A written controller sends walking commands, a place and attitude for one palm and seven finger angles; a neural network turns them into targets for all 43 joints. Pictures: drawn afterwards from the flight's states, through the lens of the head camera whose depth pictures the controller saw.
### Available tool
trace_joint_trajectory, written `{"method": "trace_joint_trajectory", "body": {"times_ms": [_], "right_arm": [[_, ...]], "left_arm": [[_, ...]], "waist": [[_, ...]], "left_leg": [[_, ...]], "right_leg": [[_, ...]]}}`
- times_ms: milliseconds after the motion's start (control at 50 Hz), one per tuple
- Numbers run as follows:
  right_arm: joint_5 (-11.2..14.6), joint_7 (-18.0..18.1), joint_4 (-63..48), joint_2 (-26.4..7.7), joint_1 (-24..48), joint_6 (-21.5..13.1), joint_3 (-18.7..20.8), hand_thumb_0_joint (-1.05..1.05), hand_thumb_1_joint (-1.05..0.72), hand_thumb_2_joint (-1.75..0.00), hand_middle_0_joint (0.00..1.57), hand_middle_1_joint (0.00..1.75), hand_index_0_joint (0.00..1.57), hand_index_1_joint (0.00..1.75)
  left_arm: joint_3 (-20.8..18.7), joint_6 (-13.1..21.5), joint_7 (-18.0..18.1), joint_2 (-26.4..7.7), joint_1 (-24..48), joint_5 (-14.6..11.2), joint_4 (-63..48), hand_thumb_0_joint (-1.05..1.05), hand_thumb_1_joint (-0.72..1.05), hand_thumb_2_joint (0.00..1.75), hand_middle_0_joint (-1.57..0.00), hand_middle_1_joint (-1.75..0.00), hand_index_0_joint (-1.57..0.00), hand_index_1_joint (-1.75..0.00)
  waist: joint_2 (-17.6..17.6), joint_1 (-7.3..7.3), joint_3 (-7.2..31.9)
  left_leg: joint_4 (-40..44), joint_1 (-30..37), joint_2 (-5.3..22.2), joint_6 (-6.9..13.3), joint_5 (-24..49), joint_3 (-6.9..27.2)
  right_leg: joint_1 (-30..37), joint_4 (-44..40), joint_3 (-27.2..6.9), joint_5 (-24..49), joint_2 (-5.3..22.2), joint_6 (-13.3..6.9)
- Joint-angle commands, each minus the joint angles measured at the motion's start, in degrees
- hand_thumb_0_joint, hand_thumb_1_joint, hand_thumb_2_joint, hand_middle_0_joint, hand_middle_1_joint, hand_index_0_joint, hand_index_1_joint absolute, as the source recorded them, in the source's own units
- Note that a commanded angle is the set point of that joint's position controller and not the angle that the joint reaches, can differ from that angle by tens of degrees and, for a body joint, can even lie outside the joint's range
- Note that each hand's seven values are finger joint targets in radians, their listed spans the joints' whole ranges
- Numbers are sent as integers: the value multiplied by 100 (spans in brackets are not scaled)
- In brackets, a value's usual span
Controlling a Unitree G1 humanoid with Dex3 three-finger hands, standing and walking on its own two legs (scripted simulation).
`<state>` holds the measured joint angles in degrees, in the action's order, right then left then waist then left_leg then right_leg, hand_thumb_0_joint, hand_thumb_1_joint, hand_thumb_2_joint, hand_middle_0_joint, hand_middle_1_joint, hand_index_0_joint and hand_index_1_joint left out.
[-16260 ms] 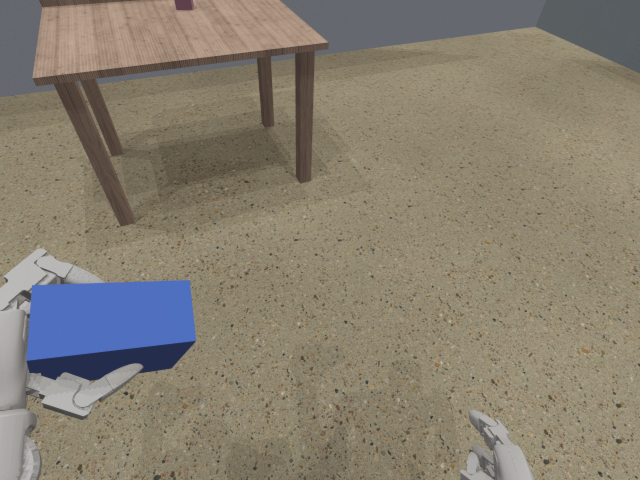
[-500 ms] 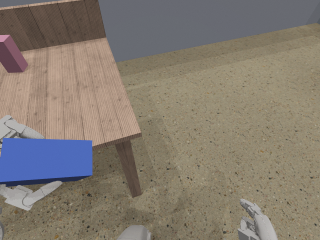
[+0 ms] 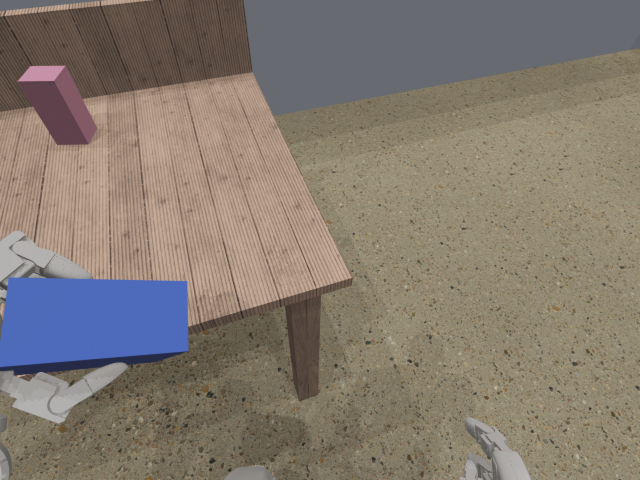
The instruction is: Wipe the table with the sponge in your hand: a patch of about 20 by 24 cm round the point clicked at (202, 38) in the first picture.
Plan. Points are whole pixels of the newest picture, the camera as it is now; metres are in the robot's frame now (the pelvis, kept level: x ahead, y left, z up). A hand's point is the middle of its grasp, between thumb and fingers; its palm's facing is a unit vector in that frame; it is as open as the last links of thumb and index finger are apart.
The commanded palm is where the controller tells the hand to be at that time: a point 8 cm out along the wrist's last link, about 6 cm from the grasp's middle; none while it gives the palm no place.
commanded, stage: shuffle to correct the standing spot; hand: left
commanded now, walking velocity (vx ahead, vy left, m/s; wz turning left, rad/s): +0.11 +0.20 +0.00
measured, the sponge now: (123, 327) +0.22 +0.20 +0.15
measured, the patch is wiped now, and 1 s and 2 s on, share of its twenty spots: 0.00 0.00 0.00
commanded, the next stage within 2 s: come to a stop and stand still in 1.48 s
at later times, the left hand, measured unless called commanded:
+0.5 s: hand out of the picture +0.22 +0.35 +0.17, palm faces +0.40 -0.81 -0.42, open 10.5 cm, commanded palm +0.17 +0.38 +0.19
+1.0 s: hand out of the picture +0.24 +0.46 +0.17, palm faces +0.38 -0.83 -0.40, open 10.5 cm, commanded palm +0.19 +0.49 +0.19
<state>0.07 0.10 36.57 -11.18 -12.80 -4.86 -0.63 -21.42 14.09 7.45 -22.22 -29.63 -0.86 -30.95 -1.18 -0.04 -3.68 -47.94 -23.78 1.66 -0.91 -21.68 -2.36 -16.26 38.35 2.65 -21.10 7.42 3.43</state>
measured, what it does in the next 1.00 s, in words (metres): steps to the left: right foot, then left foot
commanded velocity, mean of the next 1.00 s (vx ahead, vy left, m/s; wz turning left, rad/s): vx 0.15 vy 0.12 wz -0.02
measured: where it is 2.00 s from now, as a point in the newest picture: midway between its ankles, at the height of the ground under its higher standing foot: outside the picture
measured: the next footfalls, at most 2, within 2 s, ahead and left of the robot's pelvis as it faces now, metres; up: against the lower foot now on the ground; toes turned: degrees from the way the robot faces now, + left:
right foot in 0.28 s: +0.05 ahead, -0.04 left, +0.00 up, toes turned -8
left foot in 0.56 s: +0.09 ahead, +0.31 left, +0.00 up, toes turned -1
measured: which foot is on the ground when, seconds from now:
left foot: down 0.00-0.28, up 0.30-0.54, down 0.56-1.00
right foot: down 0.00-0.04, up 0.06-0.26, down 0.28-0.58, up 0.60-0.74, down 0.76-0.94, up 0.96-1.00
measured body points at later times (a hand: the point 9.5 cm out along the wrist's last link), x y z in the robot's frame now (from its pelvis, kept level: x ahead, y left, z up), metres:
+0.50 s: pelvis +0.00 +0.10 +0.01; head +0.01 +0.10 +0.46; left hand +0.19 +0.39 +0.20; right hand +0.16 -0.15 -0.08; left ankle +0.04 +0.26 -0.69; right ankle +0.01 -0.03 -0.72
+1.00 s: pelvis +0.02 +0.22 +0.00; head +0.02 +0.22 +0.45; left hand +0.21 +0.50 +0.19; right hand +0.17 -0.02 -0.08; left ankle +0.05 +0.32 -0.72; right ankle +0.00 +0.08 -0.71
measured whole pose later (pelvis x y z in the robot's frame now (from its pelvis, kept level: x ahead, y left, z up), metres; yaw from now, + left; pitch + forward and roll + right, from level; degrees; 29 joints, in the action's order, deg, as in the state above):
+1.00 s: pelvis +0.02 +0.22 +0.00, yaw -2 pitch -2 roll +1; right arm 0.1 2.7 36.5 -10.4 -11.8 -5.0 -0.6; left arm -20.5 10.3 7.8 -21.5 -24.8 -0.8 -26.0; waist -2.0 0.4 -1.6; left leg -35.9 -18.2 -0.4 1.8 -15.6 -3.5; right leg -18.7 46.3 0.0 -25.7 3.2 0.3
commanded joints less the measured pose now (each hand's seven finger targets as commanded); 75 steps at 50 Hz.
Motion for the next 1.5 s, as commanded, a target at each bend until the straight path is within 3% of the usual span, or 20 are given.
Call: {"method": "trace_joint_trajectory", "body": {"times_ms": [0,20,60,220,280,320,380,480,560,700,760,780,880,920,960,1060,1140,1240,1360,1480], "right_arm": [[69,174,-950,-694,429,-327,445,0,-90,-90,20,30,20,30],[100,195,-1064,-882,422,-382,531,0,-90,-90,20,30,20,30],[-6,170,-996,-774,364,-472,482,0,-90,-90,20,30,20,30],[5,108,-971,-808,620,-514,245,0,-90,-90,20,30,20,30],[-1,99,-1040,-819,414,-290,323,0,-90,-90,20,30,20,30],[49,30,-961,-907,516,-222,387,0,-90,-90,20,30,20,30],[27,121,-918,-686,559,-145,254,0,-90,-90,20,30,20,30],[-12,282,-993,-585,628,-330,359,0,-90,-90,20,30,20,30],[71,349,-1089,-904,424,-455,524,0,-90,-90,20,30,20,30],[63,202,-876,-772,611,-561,284,0,-90,-90,20,30,20,30],[59,167,-909,-721,491,-419,341,0,-90,-90,20,30,20,30],[85,127,-900,-780,535,-369,381,0,-90,-90,20,30,20,30],[25,274,-836,-585,594,-300,225,0,-90,-90,20,30,20,30],[66,330,-1010,-856,628,-349,383,0,-90,-90,20,30,20,30],[-36,344,-984,-729,740,-358,317,0,-90,-90,20,30,20,30],[8,266,-936,-733,583,-480,279,0,-90,-90,20,30,20,30],[54,318,-1008,-755,555,-374,216,0,-90,-90,20,30,20,30],[73,370,-1032,-754,455,-238,310,0,-90,-90,20,30,20,30],[21,464,-1132,-731,791,-265,208,0,-90,-90,20,30,20,30],[35,390,-1168,-729,587,-241,267,0,-90,-90,20,30,20,30]], "left_arm": [[-829,313,226,-1066,1003,-123,-1254,0,10,130,-120,-160,-120,-160],[-749,331,204,-1013,1074,-147,-1405,0,10,130,-120,-160,-120,-160],[-703,295,209,-1048,1019,-61,-1344,0,10,130,-120,-160,-120,-160],[-814,41,229,-1077,245,-186,-1211,0,10,130,-120,-160,-120,-160],[-846,15,244,-1018,484,-264,-367,0,10,130,-120,-160,-120,-160],[-784,19,215,-1005,700,-256,-449,0,10,130,-120,-160,-120,-160],[-628,173,216,-918,722,-131,-524,0,10,130,-120,-160,-120,-160],[-556,103,331,-983,894,-76,-1306,0,10,130,-120,-160,-120,-160],[-643,147,313,-1030,951,-61,-1523,0,10,130,-120,-160,-120,-160],[-672,106,255,-904,567,-77,-1201,0,10,130,-120,-160,-120,-160],[-589,-2,205,-865,719,-121,-629,0,10,130,-120,-160,-120,-160],[-456,-32,198,-761,847,-150,-565,0,10,130,-120,-160,-120,-160],[-478,54,200,-830,1086,-83,-774,0,10,130,-120,-160,-120,-160],[-400,82,184,-871,1248,-64,-1173,0,10,130,-120,-160,-120,-160],[-486,4,144,-958,1161,-53,-1049,0,10,130,-120,-160,-120,-160],[-473,45,146,-842,708,-69,-1600,0,10,130,-120,-160,-120,-160],[-636,-28,94,-922,492,-132,-1112,0,10,130,-120,-160,-120,-160],[-404,-259,47,-653,598,-272,-517,0,10,130,-120,-160,-120,-160],[-351,-236,124,-857,1239,-126,-1161,0,10,130,-120,-160,-120,-160],[-568,-229,141,-920,612,-193,-1279,0,10,130,-120,-160,-120,-160]], "waist": [[624,-120,1069],[1952,-108,1052],[1962,-79,1161],[1142,128,1176],[-1158,4,800],[-836,-40,569],[-659,-32,582],[-377,44,825],[1676,-36,1018],[1215,100,1106],[-1147,45,696],[-1498,60,384],[67,-53,880],[1559,-57,927],[1378,-61,687],[1376,24,1167],[1152,8,1290],[-457,-112,927],[1027,-8,817],[907,-7,1278]], "left_leg": [[2242,1491,99,133,1136,123],[2577,1798,1113,639,1719,1505],[2859,1685,1521,1297,2451,2356],[2017,336,750,642,1855,688],[-1068,-1408,-165,-17,-627,368],[-1848,-1587,113,-68,-311,888],[-976,-830,343,-17,226,540],[1710,1083,-292,22,880,-582],[2787,1358,1193,871,1698,1766],[2094,111,782,681,820,716],[-79,-813,-219,124,-468,-29],[-677,-1144,-35,69,-248,242],[2141,1362,-197,160,890,-107],[2995,1994,1238,811,1213,2078],[3571,1188,1634,1215,358,2885],[2810,1349,1093,940,2583,1254],[2353,856,906,526,2087,866],[1670,778,87,273,363,293],[2908,973,927,524,1334,1339],[2271,1081,697,370,2483,817]], "right_leg": [[-311,477,-105,968,150,-410],[-1148,1645,232,-863,-423,-125],[-1670,3129,-65,-1591,-468,-220],[822,-877,368,582,-438,-317],[1136,-2296,-3107,1270,2102,-1510],[849,-2053,-2872,1805,2029,-1610],[403,-1718,-916,2413,1299,-1088],[75,-1347,-423,1037,682,-747],[-836,1395,308,-966,-640,-183],[840,-917,242,308,-633,-367],[677,-2334,-2876,-190,1217,-1359],[618,-2504,-3021,-60,1518,-1664],[-112,-782,-466,719,115,-818],[-1124,853,47,-368,-720,-325],[-1246,1979,-281,-945,-627,-383],[-482,479,120,-276,-695,-402],[821,-1543,252,897,-783,-438],[174,-1853,-1306,675,107,-1031],[351,-884,-220,1142,-617,-544],[985,-1255,-202,1923,-537,-658]]}}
